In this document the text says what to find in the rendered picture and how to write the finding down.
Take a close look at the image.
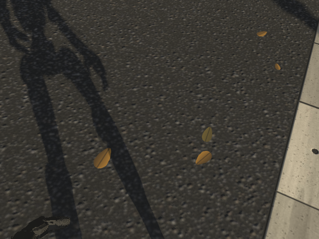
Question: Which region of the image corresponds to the left robot hand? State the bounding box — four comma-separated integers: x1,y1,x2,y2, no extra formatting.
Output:
11,216,71,239

